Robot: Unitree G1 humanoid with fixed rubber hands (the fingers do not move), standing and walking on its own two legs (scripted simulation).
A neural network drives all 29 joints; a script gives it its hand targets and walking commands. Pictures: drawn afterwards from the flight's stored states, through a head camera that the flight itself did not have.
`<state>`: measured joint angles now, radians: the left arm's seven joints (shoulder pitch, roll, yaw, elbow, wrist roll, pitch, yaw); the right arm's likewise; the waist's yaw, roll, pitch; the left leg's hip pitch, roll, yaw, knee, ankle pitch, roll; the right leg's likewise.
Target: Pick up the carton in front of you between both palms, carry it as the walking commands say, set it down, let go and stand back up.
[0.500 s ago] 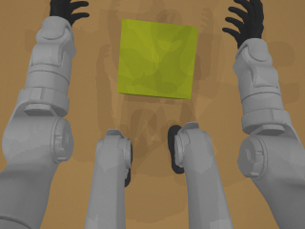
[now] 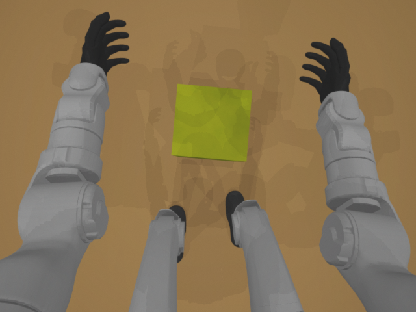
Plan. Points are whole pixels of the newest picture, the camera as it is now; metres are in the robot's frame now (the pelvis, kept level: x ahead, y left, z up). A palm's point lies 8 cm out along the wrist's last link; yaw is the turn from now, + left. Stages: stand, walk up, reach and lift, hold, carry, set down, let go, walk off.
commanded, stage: let go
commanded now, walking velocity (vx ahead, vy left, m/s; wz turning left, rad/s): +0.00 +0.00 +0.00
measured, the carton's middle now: (210, 128) +0.46 -0.04 -0.50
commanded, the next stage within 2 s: stand in 1.28 s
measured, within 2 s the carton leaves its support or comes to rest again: neither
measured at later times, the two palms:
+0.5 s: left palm (44, 150) +0.38 +0.19 +0.01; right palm (410, 162) +0.33 -0.25 +0.02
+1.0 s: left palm out of the picture +0.25 +0.24 +0.09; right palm out of the picture +0.25 -0.23 +0.08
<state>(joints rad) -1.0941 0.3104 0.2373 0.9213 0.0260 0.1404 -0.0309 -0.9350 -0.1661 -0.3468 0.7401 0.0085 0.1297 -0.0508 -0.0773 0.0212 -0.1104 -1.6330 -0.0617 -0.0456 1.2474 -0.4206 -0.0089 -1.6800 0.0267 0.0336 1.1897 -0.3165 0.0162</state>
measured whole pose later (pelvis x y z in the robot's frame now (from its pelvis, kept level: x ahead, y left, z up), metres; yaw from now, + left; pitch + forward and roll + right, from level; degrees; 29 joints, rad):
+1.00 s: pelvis +0.09 +0.01 +0.15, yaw -1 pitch -2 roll -1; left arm 0.22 0.21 0.04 0.44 0.01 0.09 -0.07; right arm 0.22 -0.22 -0.04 0.43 -0.01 0.10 0.08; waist 0.00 0.02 0.07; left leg -0.10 -0.03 -0.06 0.44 -0.30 0.02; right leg -0.15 0.02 0.05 0.42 -0.23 0.01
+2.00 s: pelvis +0.10 -0.01 +0.15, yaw +1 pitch -1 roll +0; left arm 0.16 0.34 0.03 0.86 0.03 0.00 0.02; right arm 0.18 -0.36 -0.02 0.82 -0.03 0.00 -0.03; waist 0.00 0.02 0.01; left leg -0.11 -0.01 -0.07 0.44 -0.31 -0.01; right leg -0.17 0.03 0.01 0.45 -0.26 -0.02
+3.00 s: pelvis +0.08 -0.01 +0.16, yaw +0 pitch -2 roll +0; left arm 0.12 0.38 0.01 1.04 0.01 -0.01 0.01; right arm 0.15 -0.39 0.01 1.00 -0.02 -0.01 -0.02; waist 0.01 0.01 0.03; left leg -0.07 -0.01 -0.06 0.35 -0.23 -0.01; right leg -0.14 0.02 0.03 0.36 -0.18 -0.01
